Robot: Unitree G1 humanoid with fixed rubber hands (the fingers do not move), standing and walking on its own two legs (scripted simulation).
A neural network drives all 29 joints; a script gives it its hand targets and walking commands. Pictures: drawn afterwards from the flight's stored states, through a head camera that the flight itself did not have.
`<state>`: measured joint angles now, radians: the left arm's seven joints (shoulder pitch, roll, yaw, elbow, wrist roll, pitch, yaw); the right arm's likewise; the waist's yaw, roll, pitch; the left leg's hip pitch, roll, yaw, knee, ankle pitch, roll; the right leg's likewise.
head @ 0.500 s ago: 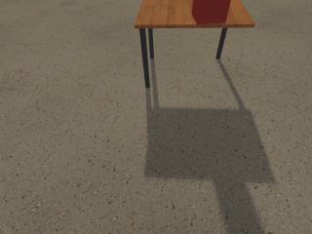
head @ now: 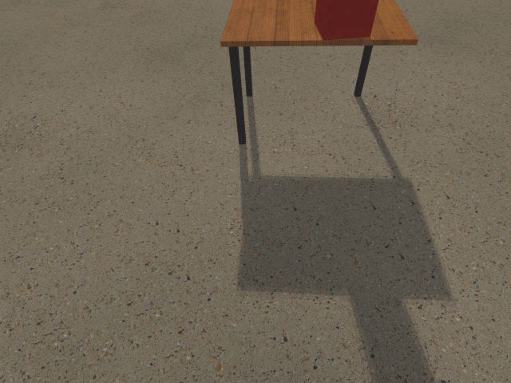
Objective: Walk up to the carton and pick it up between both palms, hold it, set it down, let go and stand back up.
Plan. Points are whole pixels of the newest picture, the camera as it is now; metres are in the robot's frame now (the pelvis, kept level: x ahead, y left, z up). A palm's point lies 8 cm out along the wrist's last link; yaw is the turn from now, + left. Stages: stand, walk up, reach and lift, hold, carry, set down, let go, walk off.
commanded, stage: stand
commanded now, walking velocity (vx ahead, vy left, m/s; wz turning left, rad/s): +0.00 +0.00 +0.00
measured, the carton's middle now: out of the picture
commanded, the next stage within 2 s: walk up in 0.44 s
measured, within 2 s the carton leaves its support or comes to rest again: neither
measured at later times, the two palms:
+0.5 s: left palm out of the picture -0.04 +0.20 -0.15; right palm out of the picture -0.03 -0.21 -0.15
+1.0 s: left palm out of the picture +0.12 +0.18 -0.13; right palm out of the picture +0.00 -0.35 -0.18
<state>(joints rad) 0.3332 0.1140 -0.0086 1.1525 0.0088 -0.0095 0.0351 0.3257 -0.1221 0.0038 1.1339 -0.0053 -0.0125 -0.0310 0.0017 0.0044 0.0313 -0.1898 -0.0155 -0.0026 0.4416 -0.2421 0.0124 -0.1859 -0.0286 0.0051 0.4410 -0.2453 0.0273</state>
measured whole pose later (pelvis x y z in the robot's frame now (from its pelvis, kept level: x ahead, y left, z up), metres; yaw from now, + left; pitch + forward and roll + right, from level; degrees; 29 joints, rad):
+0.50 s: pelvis +0.00 +0.00 +0.00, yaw +0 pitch -1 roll +0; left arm 0.34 0.11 -0.01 1.16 0.01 -0.01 0.04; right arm 0.33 -0.12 0.00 1.13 0.00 -0.01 -0.03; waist 0.00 0.00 0.03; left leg -0.19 -0.02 0.00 0.44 -0.24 0.01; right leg -0.18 -0.03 0.00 0.44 -0.25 0.03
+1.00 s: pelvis +0.08 -0.10 -0.03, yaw -3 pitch -3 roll +1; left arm 0.37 0.24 0.09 0.88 0.05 -0.05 -0.02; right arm 0.47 -0.25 -0.06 1.06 -0.06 -0.02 -0.02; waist -0.02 0.06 0.04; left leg -0.14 0.12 -0.01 0.79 -0.59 0.06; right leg -0.38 -0.07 -0.10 0.74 -0.31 0.01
